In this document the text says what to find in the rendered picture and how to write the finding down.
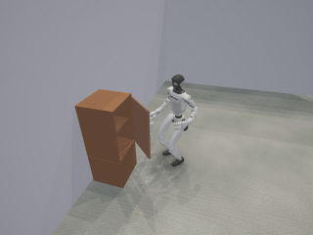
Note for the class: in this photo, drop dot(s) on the handle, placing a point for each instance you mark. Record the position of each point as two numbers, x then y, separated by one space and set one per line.
152 128

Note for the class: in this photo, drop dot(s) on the robot torso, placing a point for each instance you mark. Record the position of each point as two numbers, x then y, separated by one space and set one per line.
177 104

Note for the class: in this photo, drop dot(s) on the left robot hand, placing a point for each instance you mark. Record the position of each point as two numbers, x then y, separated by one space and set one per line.
183 124

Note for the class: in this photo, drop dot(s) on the cupboard door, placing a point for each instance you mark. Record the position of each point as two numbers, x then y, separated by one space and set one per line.
141 126

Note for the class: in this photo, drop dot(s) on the right robot forearm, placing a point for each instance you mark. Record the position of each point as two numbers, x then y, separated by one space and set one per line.
161 108

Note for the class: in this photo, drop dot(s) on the left robot shin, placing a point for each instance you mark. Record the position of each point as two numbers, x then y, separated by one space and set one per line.
175 153

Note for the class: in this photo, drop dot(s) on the right robot hand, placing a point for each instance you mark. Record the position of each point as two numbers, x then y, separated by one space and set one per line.
153 115

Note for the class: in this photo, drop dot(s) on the left robot upper arm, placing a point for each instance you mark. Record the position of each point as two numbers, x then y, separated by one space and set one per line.
188 99

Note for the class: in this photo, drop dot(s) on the left robot forearm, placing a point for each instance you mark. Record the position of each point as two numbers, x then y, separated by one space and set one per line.
192 116

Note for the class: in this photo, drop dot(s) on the right robot upper arm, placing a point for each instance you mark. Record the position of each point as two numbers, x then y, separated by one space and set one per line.
168 94

